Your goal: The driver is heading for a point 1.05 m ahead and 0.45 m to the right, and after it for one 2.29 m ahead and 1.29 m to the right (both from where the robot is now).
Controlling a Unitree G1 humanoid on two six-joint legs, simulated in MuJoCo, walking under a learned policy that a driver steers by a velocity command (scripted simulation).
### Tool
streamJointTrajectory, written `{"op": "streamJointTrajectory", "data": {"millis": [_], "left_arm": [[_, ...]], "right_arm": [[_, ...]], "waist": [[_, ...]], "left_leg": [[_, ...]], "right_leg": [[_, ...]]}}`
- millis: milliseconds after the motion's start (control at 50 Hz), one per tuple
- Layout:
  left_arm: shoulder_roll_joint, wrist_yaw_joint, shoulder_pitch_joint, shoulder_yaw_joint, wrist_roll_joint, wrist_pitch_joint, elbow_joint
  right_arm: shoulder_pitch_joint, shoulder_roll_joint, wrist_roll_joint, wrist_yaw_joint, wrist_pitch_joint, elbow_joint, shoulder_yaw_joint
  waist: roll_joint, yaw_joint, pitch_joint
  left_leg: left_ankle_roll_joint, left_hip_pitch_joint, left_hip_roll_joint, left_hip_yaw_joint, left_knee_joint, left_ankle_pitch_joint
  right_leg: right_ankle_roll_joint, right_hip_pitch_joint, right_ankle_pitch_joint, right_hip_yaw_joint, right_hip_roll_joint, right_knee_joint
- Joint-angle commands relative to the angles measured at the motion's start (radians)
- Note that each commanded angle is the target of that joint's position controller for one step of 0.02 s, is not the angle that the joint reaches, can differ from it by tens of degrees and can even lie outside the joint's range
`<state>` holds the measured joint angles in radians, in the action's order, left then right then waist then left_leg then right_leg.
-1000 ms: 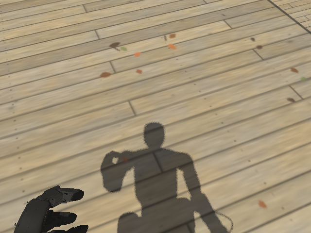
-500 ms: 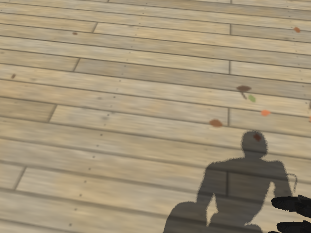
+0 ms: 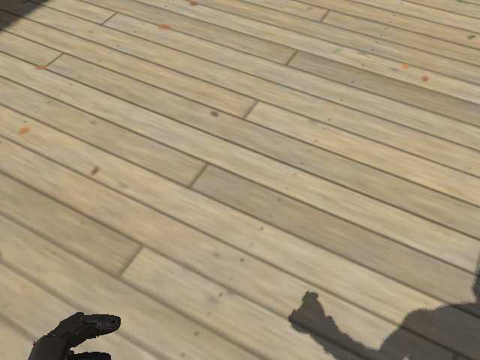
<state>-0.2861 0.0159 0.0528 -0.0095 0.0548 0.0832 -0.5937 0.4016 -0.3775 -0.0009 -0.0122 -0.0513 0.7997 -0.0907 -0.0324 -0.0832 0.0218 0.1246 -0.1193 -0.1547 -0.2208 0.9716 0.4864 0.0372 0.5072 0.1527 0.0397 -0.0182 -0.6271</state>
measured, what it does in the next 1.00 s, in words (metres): walks ahead, turning right: left foot, then right foot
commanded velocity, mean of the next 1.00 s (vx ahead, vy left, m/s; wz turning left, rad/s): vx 0.48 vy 0.00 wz -0.60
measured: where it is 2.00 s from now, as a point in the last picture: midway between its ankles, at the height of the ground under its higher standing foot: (408, 247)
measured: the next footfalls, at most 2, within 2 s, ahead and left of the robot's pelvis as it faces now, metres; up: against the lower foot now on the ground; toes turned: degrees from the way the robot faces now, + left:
left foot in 0.34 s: +0.47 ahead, +0.09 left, +0.00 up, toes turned -5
right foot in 0.74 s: +0.61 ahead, -0.17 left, +0.00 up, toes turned -26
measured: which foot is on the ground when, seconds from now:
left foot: up 0.00-0.32, down 0.34-0.72, up 0.74-1.00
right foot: down 0.00-0.34, up 0.36-0.72, down 0.74-1.00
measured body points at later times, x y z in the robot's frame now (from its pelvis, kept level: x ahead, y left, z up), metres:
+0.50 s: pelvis +0.38 -0.01 +0.02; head +0.43 +0.00 +0.47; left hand +0.48 +0.27 -0.11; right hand +0.50 -0.28 -0.07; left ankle +0.43 +0.09 -0.71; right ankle +0.29 -0.12 -0.62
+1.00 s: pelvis +0.53 -0.07 +0.02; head +0.56 -0.10 +0.47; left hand +0.80 +0.09 -0.08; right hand +0.50 -0.37 -0.09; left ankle +0.67 +0.05 -0.66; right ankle +0.57 -0.15 -0.71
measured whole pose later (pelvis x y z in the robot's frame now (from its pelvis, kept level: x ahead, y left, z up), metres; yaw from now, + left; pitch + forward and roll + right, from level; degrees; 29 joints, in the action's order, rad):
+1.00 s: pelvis +0.53 -0.07 +0.02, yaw -39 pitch +1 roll +1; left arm -0.30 -0.03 0.24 0.08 0.02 -0.06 -0.67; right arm 0.16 -0.27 -0.04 0.00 0.04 0.67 -0.03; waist 0.00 0.04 0.06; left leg -0.06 -0.51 0.03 -0.09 0.93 0.42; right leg -0.13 0.37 0.11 0.14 0.18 -0.46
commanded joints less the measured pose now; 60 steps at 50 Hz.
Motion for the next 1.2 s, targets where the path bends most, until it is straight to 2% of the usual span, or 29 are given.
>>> {"op": "streamJointTrajectory", "data": {"millis": [20,40,140,220,280,320,340,360,380,400,440,520,620,680,720,740,760,780,820,860,880,960,1040,1100,1120,1140,1160,1180,1200], "left_arm": [[-0.169,-0.001,0.268,0.087,-0.001,-0.008,-0.035],[-0.133,-0.01,0.266,0.081,-0.004,-0.008,-0.062],[-0.1,-0.022,0.37,0.068,-0.042,0.018,-0.181],[-0.179,-0.03,0.318,0.099,-0.046,0.02,-0.168],[-0.196,-0.042,0.395,0.106,-0.057,0.014,-0.208],[-0.211,-0.039,0.428,0.112,-0.073,0.009,-0.227],[-0.179,-0.037,0.403,0.107,-0.083,0.011,-0.203],[-0.037,-0.018,0.477,0.081,-0.081,0.006,-0.172],[-0.112,0.006,0.53,0.094,-0.089,-0.024,-0.152],[-0.136,0.009,0.458,0.104,-0.063,-0.042,-0.161],[-0.099,-0.012,0.378,0.103,-0.045,-0.064,-0.153],[-0.033,-0.042,0.317,0.099,-0.029,-0.114,-0.111],[-0.012,-0.086,0.194,0.078,-0.032,-0.121,-0.05],[-0.065,-0.085,0.191,0.093,-0.023,-0.127,-0.039],[-0.11,-0.062,0.338,0.115,-0.006,-0.111,-0.076],[-0.188,-0.039,0.335,0.132,-0.009,-0.099,-0.074],[-0.332,-0.032,0.306,0.163,-0.034,-0.112,-0.019],[-0.319,-0.035,0.319,0.173,-0.075,-0.12,0.008],[-0.224,-0.024,0.192,0.147,-0.053,-0.139,0.012],[-0.167,-0.019,0.116,0.129,-0.053,-0.143,0.013],[-0.166,-0.023,0.121,0.128,-0.05,-0.14,0.01],[-0.219,-0.047,0.127,0.151,-0.034,-0.128,0.011],[-0.209,-0.054,0.117,0.153,-0.034,-0.121,0.019],[-0.182,-0.064,-0.053,0.146,-0.031,-0.122,0.076],[-0.144,-0.06,-0.118,0.136,-0.029,-0.117,0.103],[-0.042,-0.043,-0.015,0.11,-0.052,-0.106,0.085],[-0.038,-0.045,0.003,0.094,-0.042,-0.097,0.115],[-0.101,-0.055,-0.023,0.099,-0.027,-0.091,0.138],[-0.136,-0.071,-0.015,0.108,-0.019,-0.092,0.131]], "right_arm": [[-0.071,-0.026,-0.027,-0.004,-0.017,-0.125,0.033],[-0.135,-0.026,-0.04,-0.017,-0.016,-0.138,0.036],[-0.289,0.019,-0.074,-0.046,-0.002,-0.237,0.07],[-0.418,0.031,-0.039,-0.071,-0.019,-0.291,0.103],[-0.378,0.002,-0.043,-0.042,-0.028,-0.261,0.087],[-0.203,-0.036,-0.066,-0.006,-0.041,-0.206,0.065],[-0.079,-0.089,-0.085,0.015,-0.05,-0.197,0.047],[0.033,-0.152,-0.102,0.025,-0.046,-0.196,0.032],[0.031,-0.168,-0.057,0.024,-0.021,-0.206,0.015],[-0.055,-0.07,-0.035,0.024,-0.013,-0.214,0.035],[-0.138,0.03,-0.031,0.025,-0.015,-0.199,0.062],[-0.165,0.028,-0.011,0.032,-0.029,-0.169,0.051],[-0.248,-0.004,-0.003,0.039,-0.026,-0.144,0.029],[-0.21,-0.041,0.015,0.033,-0.015,-0.136,0.006],[-0.191,-0.055,0.024,0.024,0.008,-0.141,-0.001],[-0.107,-0.012,0.0,0.014,0.018,-0.144,0.01],[-0.008,0.016,-0.014,0.014,0.047,-0.194,0.019],[-0.031,-0.021,-0.045,0.026,0.069,-0.191,0.019],[-0.161,-0.037,-0.033,0.041,0.074,-0.205,0.02],[-0.145,-0.044,-0.042,0.046,0.087,-0.184,0.016],[-0.135,-0.038,-0.043,0.044,0.096,-0.173,0.018],[-0.18,-0.009,-0.047,0.017,0.089,-0.183,0.026],[-0.236,0.0,-0.031,0.011,0.059,-0.186,0.029],[-0.065,-0.005,-0.006,0.022,0.043,-0.136,0.023],[0.086,-0.042,-0.009,0.04,0.039,-0.093,0.01],[0.032,-0.118,-0.009,0.06,0.027,-0.104,-0.006],[-0.117,-0.191,-0.043,0.07,0.027,-0.176,-0.018],[-0.194,-0.144,-0.055,0.066,0.023,-0.195,-0.012],[-0.224,-0.087,-0.041,0.054,0.014,-0.201,0.007]], "waist": [[0.192,0.147,-0.166],[0.092,0.143,-0.095],[0.138,0.084,0.026],[0.115,0.075,0.054],[0.087,0.074,0.028],[0.075,-0.004,-0.096],[0.065,-0.067,-0.189],[-0.17,-0.027,-0.368],[-0.189,-0.022,-0.505],[-0.09,0.011,-0.363],[-0.113,0.05,-0.162],[-0.124,0.113,-0.077],[-0.122,0.14,-0.062],[-0.076,0.144,-0.075],[0.003,0.212,-0.143],[0.187,0.181,-0.139],[0.307,0.113,-0.244],[0.164,0.167,-0.358],[0.091,0.126,-0.127],[0.117,0.071,-0.058],[0.098,0.07,-0.077],[0.114,0.081,-0.128],[0.128,0.088,-0.075],[0.136,-0.033,-0.05],[0.087,-0.113,-0.025],[-0.194,-0.054,-0.029],[-0.236,0.015,-0.032],[-0.128,0.063,-0.023],[-0.059,0.086,-0.014]], "left_leg": [[-0.002,-0.669,0.115,0.094,0.421,-0.166],[-0.012,-0.636,0.137,0.095,0.357,-0.205],[-0.077,-0.654,0.204,0.147,0.103,-0.171],[-0.116,-0.293,0.179,0.236,-0.278,-0.381],[-0.106,-0.149,0.124,0.252,-0.383,-0.458],[-0.081,0.099,0.117,0.247,-0.479,-0.537],[-0.057,0.303,0.279,0.125,-0.465,-0.569],[-0.015,0.521,0.646,-0.157,-0.366,-1.022],[0.073,0.504,0.716,-0.336,-0.41,-1.095],[0.054,0.379,0.623,-0.195,-0.439,-1.094],[0.023,0.198,0.515,0.01,-0.503,-1.089],[0.044,0.03,0.508,0.165,-0.596,-1.075],[-0.047,-0.109,0.423,0.412,-0.603,-0.842],[-0.075,-0.085,0.451,0.437,-0.446,-0.891],[-0.11,-0.127,0.419,0.458,-0.115,-0.811],[-0.156,-0.305,0.328,0.467,0.134,-0.167],[-0.213,-0.522,0.158,0.369,0.452,0.309],[-0.214,-0.553,0.186,0.182,0.473,0.239],[-0.194,-0.564,0.225,0.148,0.315,0.052],[-0.189,-0.453,0.229,0.157,0.174,-0.04],[-0.188,-0.406,0.21,0.164,0.148,-0.055],[-0.183,-0.347,0.169,0.157,-0.024,-0.075],[-0.174,-0.286,0.136,0.149,-0.191,-0.109],[-0.137,0.108,0.089,0.207,-0.465,-0.143],[-0.124,0.328,0.101,0.257,-0.625,-0.179],[-0.111,0.335,0.372,0.006,-0.715,0.003],[-0.022,0.192,0.61,-0.389,-0.836,0.336],[0.029,0.055,0.65,-0.44,-0.832,0.395],[0.013,0.017,0.585,-0.332,-0.814,0.33]], "right_leg": [[-0.202,-0.673,0.709,0.729,-0.352,0.392],[-0.197,-0.561,0.521,0.572,-0.291,0.381],[-0.241,-0.398,0.158,0.359,-0.181,0.45],[-0.228,-0.127,-0.008,0.217,-0.116,0.567],[-0.181,-0.245,-0.465,0.191,-0.122,0.419],[-0.116,-0.265,-0.658,0.139,-0.032,0.067],[-0.087,-0.112,-0.399,0.136,0.023,-0.185],[-0.071,0.053,0.457,0.045,0.096,-0.536],[-0.073,0.106,0.459,0.034,0.103,-0.727],[-0.075,0.152,0.365,0.035,0.038,-0.708],[-0.049,0.181,0.287,0.002,0.001,-0.649],[-0.025,0.153,0.221,-0.017,-0.018,-0.545],[-0.063,-0.099,-0.11,-0.108,-0.002,-0.117],[-0.11,-0.199,-0.062,-0.155,0.044,-0.039],[-0.171,-0.386,-0.062,-0.14,0.099,0.064],[-0.211,-0.511,-0.439,0.058,-0.033,0.129],[-0.399,-0.65,-0.86,0.536,-0.312,0.115],[-0.458,-0.671,-0.647,0.623,-0.336,0.214],[-0.374,-0.436,-0.15,0.493,-0.219,0.316],[-0.288,-0.28,-0.146,0.381,-0.111,0.329],[-0.275,-0.253,-0.195,0.366,-0.092,0.319],[-0.278,-0.198,0.478,0.483,-0.047,0.427],[-0.258,-0.138,0.494,0.528,-0.031,0.409],[-0.154,0.156,0.39,0.423,0.063,0.354],[-0.054,0.327,0.409,0.324,0.157,0.266],[-0.055,0.401,0.418,0.181,0.228,-0.112],[-0.057,0.495,0.29,0.113,0.194,-0.354],[-0.061,0.453,0.171,0.109,0.054,-0.467],[-0.059,0.43,0.109,0.112,0.044,-0.517]]}}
